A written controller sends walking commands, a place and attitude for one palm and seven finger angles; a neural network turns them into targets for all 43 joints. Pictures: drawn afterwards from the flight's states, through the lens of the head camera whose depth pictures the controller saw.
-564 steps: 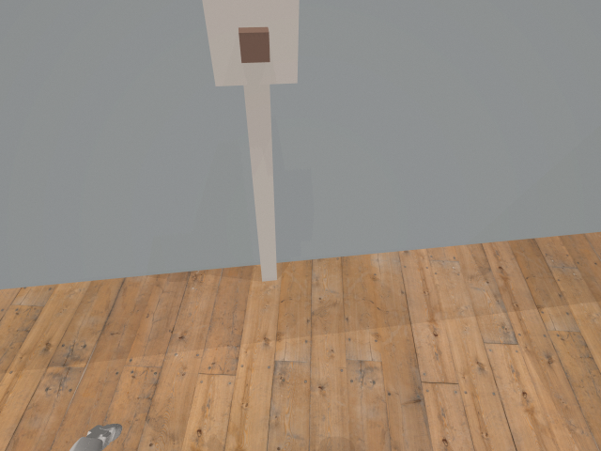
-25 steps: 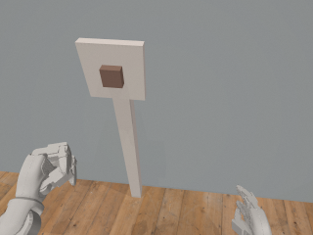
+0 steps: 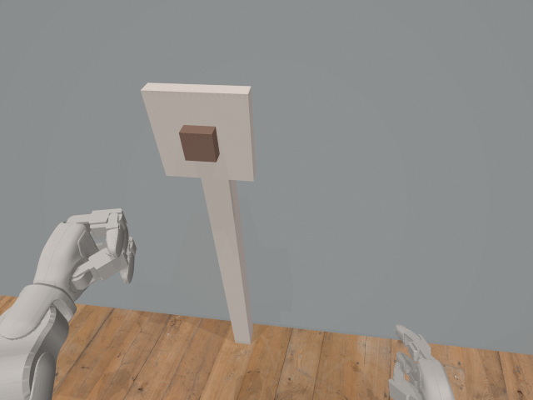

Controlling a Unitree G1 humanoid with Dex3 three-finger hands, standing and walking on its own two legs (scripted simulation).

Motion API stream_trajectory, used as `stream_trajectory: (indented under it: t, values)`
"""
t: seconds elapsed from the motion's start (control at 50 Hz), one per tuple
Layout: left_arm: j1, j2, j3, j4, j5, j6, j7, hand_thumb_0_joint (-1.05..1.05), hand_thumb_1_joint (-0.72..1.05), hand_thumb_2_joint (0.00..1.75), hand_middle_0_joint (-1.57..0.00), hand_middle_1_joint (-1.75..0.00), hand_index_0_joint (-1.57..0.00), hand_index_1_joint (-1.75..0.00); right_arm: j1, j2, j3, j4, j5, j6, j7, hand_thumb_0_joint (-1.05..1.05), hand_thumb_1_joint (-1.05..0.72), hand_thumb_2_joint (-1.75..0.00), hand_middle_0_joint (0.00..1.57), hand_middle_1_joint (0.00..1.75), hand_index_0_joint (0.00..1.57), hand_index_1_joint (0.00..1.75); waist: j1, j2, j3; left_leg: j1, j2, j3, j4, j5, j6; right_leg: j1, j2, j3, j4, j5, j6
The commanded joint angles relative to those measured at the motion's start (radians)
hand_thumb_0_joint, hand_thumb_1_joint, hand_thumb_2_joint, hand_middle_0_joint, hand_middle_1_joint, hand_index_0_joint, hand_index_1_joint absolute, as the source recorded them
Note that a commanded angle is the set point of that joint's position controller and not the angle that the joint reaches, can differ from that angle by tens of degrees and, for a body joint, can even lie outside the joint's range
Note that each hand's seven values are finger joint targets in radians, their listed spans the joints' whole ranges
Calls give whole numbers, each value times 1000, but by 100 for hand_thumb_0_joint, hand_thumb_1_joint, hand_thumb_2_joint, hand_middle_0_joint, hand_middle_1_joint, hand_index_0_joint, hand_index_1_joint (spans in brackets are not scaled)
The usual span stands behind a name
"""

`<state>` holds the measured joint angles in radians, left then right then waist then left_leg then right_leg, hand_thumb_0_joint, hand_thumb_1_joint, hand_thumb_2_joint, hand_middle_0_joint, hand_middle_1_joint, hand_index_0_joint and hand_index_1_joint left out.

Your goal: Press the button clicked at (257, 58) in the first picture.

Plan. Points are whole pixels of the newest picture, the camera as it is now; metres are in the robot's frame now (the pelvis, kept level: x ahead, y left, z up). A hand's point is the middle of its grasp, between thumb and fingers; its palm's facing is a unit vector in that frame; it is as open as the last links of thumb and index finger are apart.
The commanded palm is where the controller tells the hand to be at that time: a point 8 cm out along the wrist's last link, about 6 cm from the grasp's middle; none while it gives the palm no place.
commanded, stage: raise the hand and make a fist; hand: left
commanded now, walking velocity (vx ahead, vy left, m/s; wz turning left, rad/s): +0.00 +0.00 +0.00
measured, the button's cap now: (200, 142) +0.49 +0.17 +0.17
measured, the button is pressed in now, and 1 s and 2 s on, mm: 0 0 0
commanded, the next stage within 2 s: aim a knuckle at the button in 0.26 s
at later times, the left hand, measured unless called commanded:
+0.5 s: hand (135, 260) +0.24 +0.19 +0.15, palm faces +0.05 -1.00 -0.08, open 3.1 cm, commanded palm +0.22 +0.24 +0.16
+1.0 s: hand (172, 224) +0.31 +0.17 +0.14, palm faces +0.00 -1.00 -0.04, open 3.1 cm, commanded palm +0.29 +0.22 +0.15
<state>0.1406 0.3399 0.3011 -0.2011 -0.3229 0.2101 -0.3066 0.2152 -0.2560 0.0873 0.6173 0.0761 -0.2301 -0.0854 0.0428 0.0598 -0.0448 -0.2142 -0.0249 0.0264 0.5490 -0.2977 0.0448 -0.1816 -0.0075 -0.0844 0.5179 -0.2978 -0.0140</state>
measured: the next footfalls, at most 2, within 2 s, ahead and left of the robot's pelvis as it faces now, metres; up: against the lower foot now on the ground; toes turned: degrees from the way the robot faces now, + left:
none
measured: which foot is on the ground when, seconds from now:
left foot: down 0.00-1.00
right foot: down 0.00-1.00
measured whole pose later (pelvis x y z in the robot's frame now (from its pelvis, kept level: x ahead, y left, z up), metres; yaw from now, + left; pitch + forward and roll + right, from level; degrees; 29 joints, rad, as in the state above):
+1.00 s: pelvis +0.00 -0.02 +0.00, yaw -1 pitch -1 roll +0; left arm -0.10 0.29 0.24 0.11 -0.26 0.09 -0.24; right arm 0.24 -0.27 0.05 0.64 0.07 -0.22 -0.09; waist 0.02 0.05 -0.04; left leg -0.23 -0.01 0.03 0.54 -0.30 0.02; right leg -0.21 0.01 -0.07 0.53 -0.31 -0.04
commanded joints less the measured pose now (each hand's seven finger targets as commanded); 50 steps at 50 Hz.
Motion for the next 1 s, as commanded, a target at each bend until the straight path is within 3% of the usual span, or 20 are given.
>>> stream_trajectory:
  t: [0.0,0.06,0.1,0.16,0.22,0.3,0.38,0.44,0.48,0.5,0.52,0.58,0.62,0.66,0.7,0.76,0.8,0.84,0.9,0.98]
  values:
    - [-154,197,131,-281,-21,-62,21,0,90,90,-130,-150,-130,-150,-169,-103,-49,-194,-10,-60,-3,0,-90,-90,20,30,20,30,25,-40,-126,73,27,-80,-92,228,-19,0,16,13,-68,197,-9]
    - [-186,196,133,-349,-10,-133,53,0,90,90,-130,-150,-130,-150,-152,-91,-49,-192,-17,-74,0,0,-90,-90,20,30,20,30,21,43,-160,113,28,-72,-89,256,-24,-3,16,13,-62,213,-12]
    - [-186,180,117,-321,-8,-160,64,0,90,90,-130,-150,-130,-150,-144,-93,-50,-174,-18,-82,1,0,-90,-90,20,30,20,30,11,-1,-125,93,32,-71,-89,234,-20,-9,20,16,-75,198,-10]
    - [-179,147,80,-238,-5,-155,51,0,90,90,-130,-150,-130,-150,-140,-102,-55,-155,-11,-86,-5,0,-90,-90,20,30,20,30,-1,39,-64,81,28,-66,-91,191,-19,-40,14,22,-87,178,-8]
    - [-164,131,45,-171,-5,-109,27,0,90,90,-130,-150,-130,-150,-149,-108,-57,-152,-2,-81,-12,0,-90,-90,20,30,20,30,-6,-3,-3,43,26,-62,-93,138,-13,-55,7,37,-115,130,-3]
    - [-162,178,90,-197,-15,-91,14,0,90,90,-130,-150,-130,-150,-164,-110,-57,-169,-5,-78,-18,0,-90,-90,20,30,20,30,6,-72,-58,36,22,-59,-76,148,-6,-17,-2,64,-122,129,7]
    - [-253,198,121,-245,-17,-146,32,0,90,90,-130,-150,-130,-150,-168,-97,-53,-167,-9,-87,-17,0,-90,-90,20,30,20,30,4,-23,-125,77,18,-53,-71,186,-7,-3,-1,56,-100,173,8]
    - [-308,195,119,-142,-21,-174,43,0,90,90,-130,-150,-130,-150,-154,-98,-52,-135,-8,-92,-22,0,-90,-90,20,30,20,30,-13,-22,-62,50,20,-52,-68,135,-9,-40,-2,72,-122,107,11]
    - [-355,158,66,-81,-13,-177,38,0,90,90,-130,-150,-130,-150,-156,-100,-52,-128,-3,-96,-26,0,-90,-90,20,30,20,30,-24,-5,-23,46,19,-53,-71,107,-8,-73,-3,76,-128,77,10]
    - [-379,163,59,-42,-7,-172,36,0,90,90,-130,-150,-130,-150,-151,-106,-54,-120,0,-95,-28,0,-90,-90,20,30,20,30,-29,-42,-14,29,21,-55,-66,98,-7,-70,-5,88,-135,58,11]
    - [-401,146,30,-34,1,-168,30,0,90,90,-130,-150,-130,-150,-153,-106,-55,-123,0,-93,-29,0,-90,-90,20,30,20,30,-31,-10,-23,38,19,-52,-67,103,-6,-68,-9,91,-133,69,11]
    - [-421,152,15,12,11,-148,16,0,90,90,-130,-150,-130,-150,-147,-110,-57,-134,2,-89,-31,0,-90,-90,20,30,20,30,-26,-29,-67,36,14,-52,-63,121,-4,-49,-13,90,-119,109,12]
    - [-440,191,56,38,10,-149,19,0,90,90,-130,-150,-130,-150,-145,-113,-61,-134,0,-81,-30,0,-90,-90,20,30,20,30,-18,-90,-103,14,16,-51,-52,136,-4,-15,-22,113,-118,121,20]
    - [-473,199,73,22,13,-161,29,0,90,90,-130,-150,-130,-150,-152,-107,-60,-145,-3,-77,-27,0,-90,-90,20,30,20,30,-8,-53,-144,33,13,-46,-54,168,-5,3,-20,100,-99,170,16]
    - [-512,229,105,36,14,-182,47,0,90,90,-130,-150,-130,-150,-147,-106,-59,-138,-7,-73,-24,0,-90,-90,20,30,20,30,-6,-68,-165,32,17,-45,-54,191,-6,19,-15,92,-87,204,15]
    - [-516,200,95,35,22,-212,66,0,90,90,-130,-150,-130,-150,-137,-98,-61,-144,-11,-75,-15,0,-90,-90,20,30,20,30,0,-6,-205,71,14,-38,-59,248,-7,32,-11,75,-60,298,7]
    - [-472,195,93,78,30,-214,72,0,90,90,-130,-150,-130,-150,-124,-103,-64,-137,-11,-70,-9,0,-90,-90,20,30,20,30,4,-35,-194,60,19,-34,-57,280,-8,36,-8,66,-54,343,6]
    - [-447,142,45,85,33,-204,64,0,90,90,-130,-150,-130,-150,-116,-104,-69,-146,-9,-65,-3,0,-90,-90,20,30,20,30,-2,-31,-182,67,19,-32,-59,297,-9,20,-6,58,-49,375,5]
    - [-482,99,-13,134,40,-179,57,0,90,90,-130,-150,-130,-150,-110,-111,-72,-141,-2,-51,-4,0,-90,-90,20,30,20,30,-22,-76,-111,46,22,-34,-62,269,-7,-24,1,50,-62,332,3]
    - [-623,91,-50,82,56,-182,82,0,90,90,-130,-150,-130,-150,-106,-109,-72,-144,-3,-40,-10,0,-90,-90,20,30,20,30,-41,-13,-142,87,21,-46,-71,242,-9,-54,4,46,-61,269,-3]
